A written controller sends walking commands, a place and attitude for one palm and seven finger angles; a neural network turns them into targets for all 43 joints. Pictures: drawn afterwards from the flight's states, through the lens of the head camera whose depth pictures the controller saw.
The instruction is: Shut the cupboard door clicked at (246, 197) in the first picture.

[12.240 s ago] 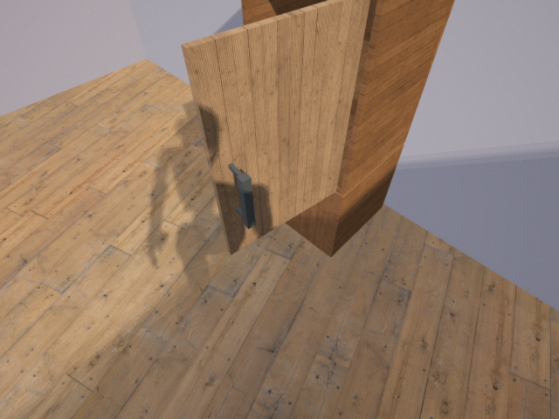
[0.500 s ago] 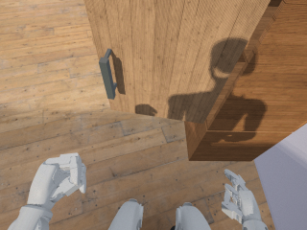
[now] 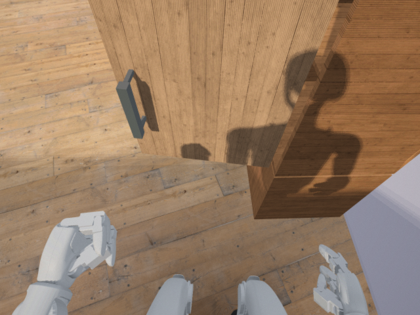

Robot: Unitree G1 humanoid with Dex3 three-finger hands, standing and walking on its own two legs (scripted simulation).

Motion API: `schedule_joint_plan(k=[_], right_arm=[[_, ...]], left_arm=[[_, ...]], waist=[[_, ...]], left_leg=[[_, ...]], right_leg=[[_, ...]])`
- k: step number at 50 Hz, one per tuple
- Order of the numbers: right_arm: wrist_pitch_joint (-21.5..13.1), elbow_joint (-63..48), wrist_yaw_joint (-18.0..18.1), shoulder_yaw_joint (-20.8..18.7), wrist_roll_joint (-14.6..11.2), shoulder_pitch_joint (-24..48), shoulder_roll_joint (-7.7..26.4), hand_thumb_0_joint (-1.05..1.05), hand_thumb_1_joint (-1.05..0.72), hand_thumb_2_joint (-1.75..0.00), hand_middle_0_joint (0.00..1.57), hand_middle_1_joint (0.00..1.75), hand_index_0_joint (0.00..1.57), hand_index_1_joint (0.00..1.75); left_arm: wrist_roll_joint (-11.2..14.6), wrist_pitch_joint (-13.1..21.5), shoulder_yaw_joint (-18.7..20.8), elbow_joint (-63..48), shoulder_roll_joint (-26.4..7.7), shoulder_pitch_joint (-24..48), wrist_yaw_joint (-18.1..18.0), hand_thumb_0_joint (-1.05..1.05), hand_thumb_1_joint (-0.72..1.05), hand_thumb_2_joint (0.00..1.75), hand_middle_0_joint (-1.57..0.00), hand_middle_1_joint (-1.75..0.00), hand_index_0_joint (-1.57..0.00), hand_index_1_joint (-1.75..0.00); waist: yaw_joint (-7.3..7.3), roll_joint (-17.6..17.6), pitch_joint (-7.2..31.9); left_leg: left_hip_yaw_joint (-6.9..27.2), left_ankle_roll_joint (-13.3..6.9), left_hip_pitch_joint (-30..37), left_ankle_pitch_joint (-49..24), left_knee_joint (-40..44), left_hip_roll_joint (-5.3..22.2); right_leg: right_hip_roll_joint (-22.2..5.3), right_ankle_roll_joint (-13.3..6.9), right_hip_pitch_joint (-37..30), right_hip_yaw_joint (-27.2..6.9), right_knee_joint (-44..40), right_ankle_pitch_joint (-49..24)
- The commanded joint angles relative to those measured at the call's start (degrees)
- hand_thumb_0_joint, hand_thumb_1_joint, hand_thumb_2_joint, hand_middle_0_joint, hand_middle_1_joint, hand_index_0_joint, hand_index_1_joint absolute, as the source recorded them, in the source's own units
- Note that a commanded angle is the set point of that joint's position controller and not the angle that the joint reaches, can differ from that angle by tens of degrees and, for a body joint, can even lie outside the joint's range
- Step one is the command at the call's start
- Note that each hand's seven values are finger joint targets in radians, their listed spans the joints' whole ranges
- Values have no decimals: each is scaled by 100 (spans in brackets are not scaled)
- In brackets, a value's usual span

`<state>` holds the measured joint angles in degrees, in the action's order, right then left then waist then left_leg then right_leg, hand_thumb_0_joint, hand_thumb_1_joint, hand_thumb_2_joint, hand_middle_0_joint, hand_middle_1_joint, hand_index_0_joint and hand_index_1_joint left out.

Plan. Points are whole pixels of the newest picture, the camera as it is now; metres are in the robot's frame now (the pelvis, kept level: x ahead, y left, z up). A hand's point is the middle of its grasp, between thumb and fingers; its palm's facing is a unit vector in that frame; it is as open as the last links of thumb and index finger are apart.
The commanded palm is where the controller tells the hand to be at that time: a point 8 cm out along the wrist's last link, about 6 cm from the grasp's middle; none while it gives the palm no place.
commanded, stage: raise the hand and make a fist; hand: left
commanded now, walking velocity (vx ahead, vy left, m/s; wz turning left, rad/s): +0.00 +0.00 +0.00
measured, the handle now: (134, 106) +0.55 +0.21 +0.03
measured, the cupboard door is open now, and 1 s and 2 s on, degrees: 81 81 79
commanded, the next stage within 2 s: bring the fist close to the handle in 0.02 s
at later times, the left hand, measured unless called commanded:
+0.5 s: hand (121, 206) +0.29 +0.18 +0.04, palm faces -0.11 -0.99 -0.02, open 3.1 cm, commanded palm +0.28 +0.24 +0.04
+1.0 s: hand (134, 152) +0.42 +0.19 +0.03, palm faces -0.08 -1.00 -0.02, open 3.1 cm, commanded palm +0.41 +0.24 +0.03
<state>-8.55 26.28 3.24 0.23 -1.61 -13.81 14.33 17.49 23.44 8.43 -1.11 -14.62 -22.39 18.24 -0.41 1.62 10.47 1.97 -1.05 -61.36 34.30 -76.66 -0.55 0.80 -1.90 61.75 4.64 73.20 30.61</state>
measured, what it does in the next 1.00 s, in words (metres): stands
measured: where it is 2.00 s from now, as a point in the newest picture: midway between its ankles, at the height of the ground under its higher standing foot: outside the picture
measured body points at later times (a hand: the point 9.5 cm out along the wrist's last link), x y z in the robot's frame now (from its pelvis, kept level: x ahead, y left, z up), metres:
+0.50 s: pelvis +0.00 +0.01 +0.00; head +0.09 +0.01 +0.44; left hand +0.29 +0.23 +0.05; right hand +0.17 -0.24 -0.08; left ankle +0.02 +0.11 -0.62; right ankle +0.04 -0.11 -0.62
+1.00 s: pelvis -0.01 +0.01 +0.00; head +0.12 +0.03 +0.43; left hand +0.42 +0.24 +0.03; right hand +0.11 -0.25 -0.11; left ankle +0.02 +0.11 -0.62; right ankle +0.04 -0.11 -0.62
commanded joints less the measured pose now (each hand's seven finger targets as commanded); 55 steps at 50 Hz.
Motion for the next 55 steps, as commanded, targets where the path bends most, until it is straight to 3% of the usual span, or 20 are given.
schedule_joint_plan(k=[1, 6, 8, 12, 15, 18, 21, 23, 24, 28, 32, 36, 39, 40, 41, 46, 49, 51, 53, 55], right_arm=[[-300, -882, 51, -319, -28, 211, 667, 0, -90, -90, 20, 30, 20, 30], [-268, -896, 42, -304, -24, 222, 658, 0, -90, -90, 20, 30, 20, 30], [-246, -794, 81, -284, -6, 176, 712, 0, -90, -90, 20, 30, 20, 30], [-314, -653, 107, -260, -12, 183, 780, 0, -90, -90, 20, 30, 20, 30], [-310, -593, 119, -255, -22, 141, 813, 0, -90, -90, 20, 30, 20, 30], [-281, -587, 82, -260, -22, 121, 835, 0, -90, -90, 20, 30, 20, 30], [-205, -553, 28, -268, -15, 87, 809, 0, -90, -90, 20, 30, 20, 30], [-122, -494, 7, -254, -6, 38, 831, 0, -90, -90, 20, 30, 20, 30], [-97, -478, -5, -252, -4, 92, 810, 0, -90, -90, 20, 30, 20, 30], [-14, -376, -3, -259, 7, 15, 841, 0, -90, -90, 20, 30, 20, 30], [8, -204, 3, -277, 3, -25, 872, 0, -90, -90, 20, 30, 20, 30], [4, -34, 11, -293, -5, -88, 940, 0, -90, -90, 20, 30, 20, 30], [64, 98, 19, -303, 6, -206, 1005, 0, -90, -90, 20, 30, 20, 30], [80, 114, 9, -299, 11, -227, 977, 0, -90, -90, 20, 30, 20, 30], [109, 155, 11, -306, 13, -257, 999, 0, -90, -90, 20, 30, 20, 30], [234, 299, -29, -288, 55, -453, 1011, 0, -90, -90, 20, 30, 20, 30], [316, 400, -44, -286, 92, -597, 1049, 0, -90, -90, 20, 30, 20, 30], [374, 405, -81, -278, 106, -674, 1024, 0, -90, -90, 20, 30, 20, 30], [422, 431, -102, -282, 124, -784, 1055, 0, -90, -90, 20, 30, 20, 30], [503, 498, -123, -274, 135, -856, 1050, 0, -90, -90, 20, 30, 20, 30]], left_arm=[[102, 430, 456, -1158, -704, 93, -15, 0, 90, 90, -130, -150, -130, -150], [98, 417, 444, -1183, -697, 123, -1, 0, 90, 90, -130, -150, -130, -150], [85, 438, 550, -996, -852, 602, -13, 0, 90, 90, -130, -150, -130, -150], [19, 479, 340, -646, -703, 1576, -8, 0, 90, 90, -130, -150, -130, -150], [20, 344, 441, -382, -849, 1989, 31, 0, 90, 90, -130, -150, -130, -150], [-40, 207, 436, -368, -902, 2158, 11, 0, 90, 90, -130, -150, -130, -150], [-98, 79, 384, -108, -764, 2339, -114, 0, 90, 90, -130, -150, -130, -150], [-139, 31, 604, 304, -945, 2469, -215, 0, 90, 90, -130, -150, -130, -150], [-163, 56, 501, 363, -825, 2796, -247, 0, 90, 90, -130, -150, -130, -150], [-196, 231, 746, 875, -1042, 3346, -306, 0, 90, 90, -130, -150, -130, -150], [-241, 448, 684, 1361, -1042, 4130, -183, 0, 90, 90, -130, -150, -130, -150], [-274, 541, 522, 1766, -1006, 5074, -71, 0, 90, 90, -130, -150, -130, -150], [-329, 526, 754, 2292, -1283, 5579, -105, 0, 90, 90, -130, -150, -130, -150], [-340, 516, 641, 2471, -1125, 5760, -108, 0, 90, 90, -130, -150, -130, -150], [-372, 527, 802, 2614, -1321, 5922, -139, 0, 90, 90, -130, -150, -130, -150], [-543, 603, 838, 3386, -1442, 6882, -233, 0, 90, 90, -130, -150, -130, -150], [-598, 672, 1165, 3853, -1841, 7393, -270, 0, 90, 90, -130, -150, -130, -150], [-637, 701, 1165, 4158, -1826, 7415, -219, 0, 90, 90, -130, -150, -130, -150], [-658, 755, 1325, 4354, -2045, 7647, -167, 0, 90, 90, -130, -150, -130, -150], [-713, 759, 1289, 4699, -2043, 7950, -115, 0, 90, 90, -130, -150, -130, -150]], waist=[[9, 0, 1333], [18, 63, 1355], [-100, -62, 1182], [-199, 72, 1222], [-136, 88, 1517], [-31, 375, 1881], [-57, 157, 1898], [-35, 35, 1716], [-102, 29, 1695], [-105, -20, 1651], [-229, 51, 1761], [-321, 380, 1877], [-340, 217, 2019], [-382, 227, 2034], [-363, 148, 2083], [-456, 330, 2276], [-524, 244, 2465], [-503, 329, 2586], [-520, 406, 2648], [-651, 289, 2548]], left_leg=[[74, -39, 415, -1254, 1117, -39], [92, -35, 478, -1311, 1152, -48], [117, -52, 351, -1198, 1059, -24], [183, -45, 440, -930, 1083, -17], [164, -54, 496, -1078, 1104, -30], [206, -10, 872, -1498, 1254, -20], [184, -4, 919, -1676, 1318, -16], [183, 5, 757, -1605, 1343, -8], [145, -9, 700, -1487, 1321, -21], [111, -12, 581, -1372, 1336, -22], [98, -15, 673, -1374, 1305, 5], [203, 37, 1000, -1397, 1348, 34], [270, 48, 1020, -1500, 1333, 63], [243, 35, 1006, -1501, 1311, 40], [246, 34, 955, -1435, 1303, 54], [295, 53, 1069, -1607, 1252, 58], [260, 26, 924, -1784, 1107, 61], [205, 22, 859, -1940, 1060, 47], [220, 21, 869, -2096, 989, 54], [211, -4, 716, -2077, 939, 66]], right_leg=[[-25, 7, -1586, -588, -1223, -548], [-5, 0, -1581, -524, -1167, -671], [34, -7, -1394, -519, -1155, -518], [30, -3, -1028, -425, -1088, -267], [16, -6, -1236, -459, -1090, -462], [33, -49, -1328, -322, -951, -930], [9, -1, -1432, -279, -969, -1208], [38, -22, -1438, -275, -986, -1132], [6, 8, -1407, -313, -1010, -1070], [11, -16, -1466, -377, -1065, -951], [-4, 2, -1308, -413, -1062, -997], [-5, -24, -932, -341, -1012, -934], [-2, -26, -885, -304, -941, -1009], [-9, -8, -875, -315, -952, -1027], [-16, -6, -888, -323, -951, -968], [-4, -14, -722, -311, -878, -1076], [3, 7, -789, -348, -800, -1294], [1, 8, -913, -385, -775, -1481], [26, -7, -845, -367, -706, -1580], [20, 27, -815, -388, -713, -1628]])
